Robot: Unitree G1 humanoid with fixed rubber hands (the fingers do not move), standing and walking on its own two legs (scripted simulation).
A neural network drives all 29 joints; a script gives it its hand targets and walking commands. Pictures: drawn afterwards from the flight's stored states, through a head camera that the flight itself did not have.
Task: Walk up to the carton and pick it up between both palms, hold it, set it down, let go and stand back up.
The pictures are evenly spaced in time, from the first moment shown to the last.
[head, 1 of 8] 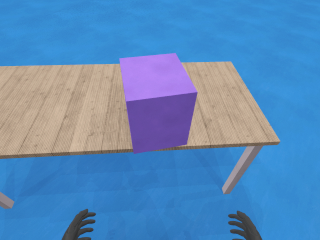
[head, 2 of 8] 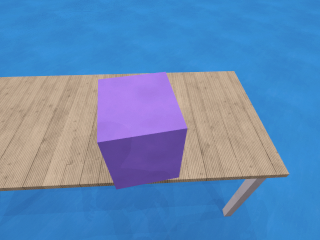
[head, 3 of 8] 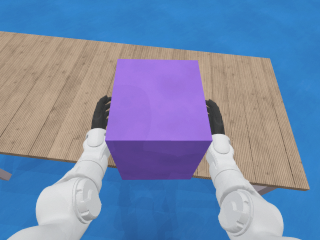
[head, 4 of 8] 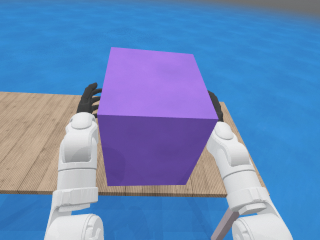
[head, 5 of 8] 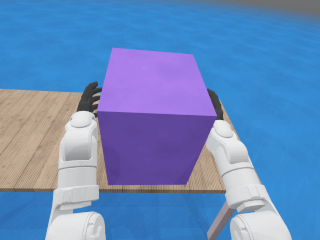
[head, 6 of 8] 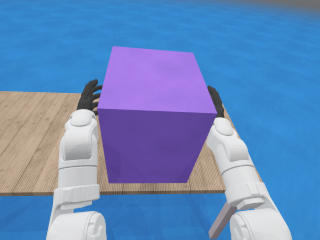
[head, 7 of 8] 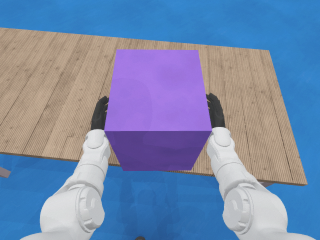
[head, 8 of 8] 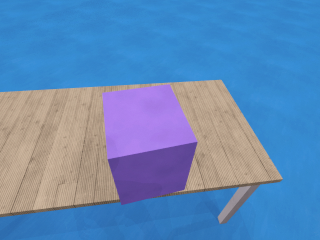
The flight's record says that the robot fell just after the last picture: no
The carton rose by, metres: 0.19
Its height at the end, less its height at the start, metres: +0.00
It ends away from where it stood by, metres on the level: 0.03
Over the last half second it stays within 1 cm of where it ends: yes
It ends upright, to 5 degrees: yes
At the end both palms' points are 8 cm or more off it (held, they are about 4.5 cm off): yes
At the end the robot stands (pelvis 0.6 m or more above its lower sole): yes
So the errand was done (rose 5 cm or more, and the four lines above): yes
